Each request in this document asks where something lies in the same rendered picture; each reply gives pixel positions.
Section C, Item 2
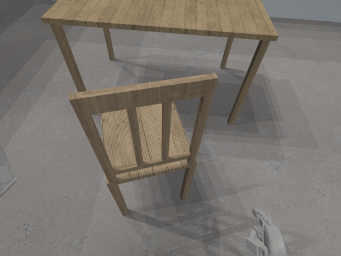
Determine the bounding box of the chair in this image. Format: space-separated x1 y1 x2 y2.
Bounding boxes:
69 73 218 215

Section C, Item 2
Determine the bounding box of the robot right hand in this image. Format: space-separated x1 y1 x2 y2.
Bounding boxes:
246 207 288 256

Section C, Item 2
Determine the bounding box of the robot left hand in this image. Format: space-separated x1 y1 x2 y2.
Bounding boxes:
0 146 17 197

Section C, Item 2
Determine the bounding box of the table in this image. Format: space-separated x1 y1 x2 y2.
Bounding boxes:
41 0 279 125

